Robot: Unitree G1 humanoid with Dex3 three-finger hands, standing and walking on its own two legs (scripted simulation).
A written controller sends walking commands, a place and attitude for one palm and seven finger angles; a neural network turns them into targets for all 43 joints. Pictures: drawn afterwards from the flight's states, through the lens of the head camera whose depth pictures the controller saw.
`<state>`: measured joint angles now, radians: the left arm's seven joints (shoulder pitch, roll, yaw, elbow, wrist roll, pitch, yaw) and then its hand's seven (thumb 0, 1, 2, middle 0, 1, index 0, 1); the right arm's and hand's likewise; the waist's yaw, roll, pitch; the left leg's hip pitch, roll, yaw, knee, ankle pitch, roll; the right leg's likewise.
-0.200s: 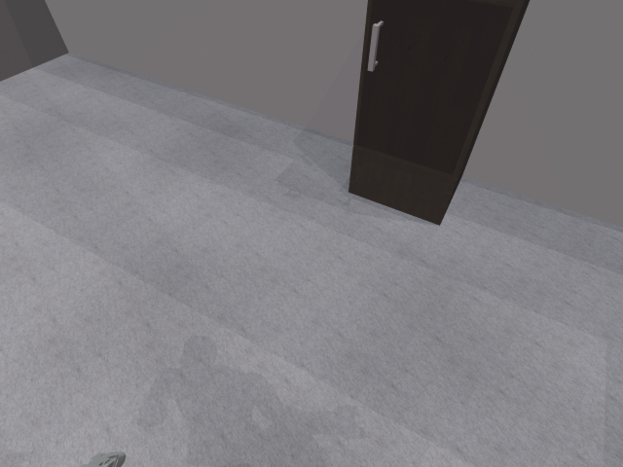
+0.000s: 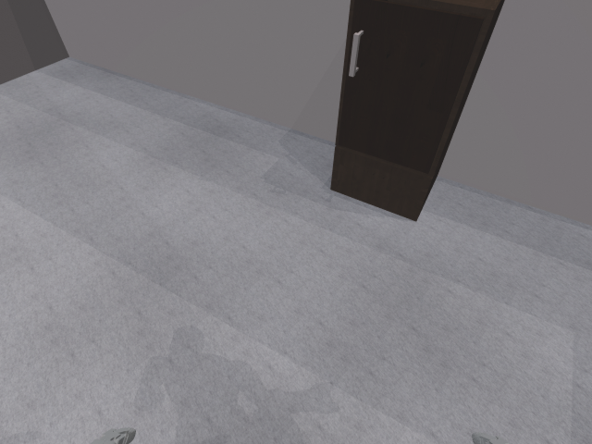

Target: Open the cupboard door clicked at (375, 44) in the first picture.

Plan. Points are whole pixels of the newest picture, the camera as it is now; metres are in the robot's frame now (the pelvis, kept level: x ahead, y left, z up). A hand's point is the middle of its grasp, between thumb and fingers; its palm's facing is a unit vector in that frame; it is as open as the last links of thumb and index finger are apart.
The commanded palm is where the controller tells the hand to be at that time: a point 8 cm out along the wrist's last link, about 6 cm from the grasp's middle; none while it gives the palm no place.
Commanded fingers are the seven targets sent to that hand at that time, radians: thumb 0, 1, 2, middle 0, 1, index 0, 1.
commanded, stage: stand and wait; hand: left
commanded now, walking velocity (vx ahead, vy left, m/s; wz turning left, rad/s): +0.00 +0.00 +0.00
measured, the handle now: (356, 53) +1.39 -0.13 -0.05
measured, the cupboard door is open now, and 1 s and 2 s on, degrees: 0 0 0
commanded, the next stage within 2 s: look at it before walking up in 0.62 s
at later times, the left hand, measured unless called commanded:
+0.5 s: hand out of the picture +0.06 +0.24 -0.15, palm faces -0.02 -0.94 -0.34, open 7.4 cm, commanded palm none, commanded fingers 0.00 0.90 0.90 -0.20 -0.30 -0.20 -0.30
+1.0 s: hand out of the picture +0.05 +0.24 -0.15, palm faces -0.03 -0.94 -0.33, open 7.4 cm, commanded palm none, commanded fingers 0.00 0.90 0.90 -0.20 -0.30 -0.20 -0.30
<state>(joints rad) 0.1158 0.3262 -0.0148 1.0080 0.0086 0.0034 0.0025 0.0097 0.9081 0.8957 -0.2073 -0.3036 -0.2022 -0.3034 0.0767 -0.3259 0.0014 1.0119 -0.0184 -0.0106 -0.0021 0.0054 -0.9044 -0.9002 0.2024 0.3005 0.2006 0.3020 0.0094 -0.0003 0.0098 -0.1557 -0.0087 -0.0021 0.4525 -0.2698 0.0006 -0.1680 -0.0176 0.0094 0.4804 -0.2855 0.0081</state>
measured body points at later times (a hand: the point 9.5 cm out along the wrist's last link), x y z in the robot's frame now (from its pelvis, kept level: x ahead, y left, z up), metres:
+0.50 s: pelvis -0.01 -0.01 +0.00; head -0.01 -0.01 +0.45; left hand +0.06 +0.29 -0.13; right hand +0.06 -0.31 -0.13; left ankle -0.02 +0.12 -0.74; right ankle -0.02 -0.12 -0.74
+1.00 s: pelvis -0.02 +0.00 +0.01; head -0.02 +0.00 +0.46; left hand +0.05 +0.29 -0.13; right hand +0.06 -0.30 -0.13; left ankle -0.02 +0.12 -0.74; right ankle -0.02 -0.12 -0.74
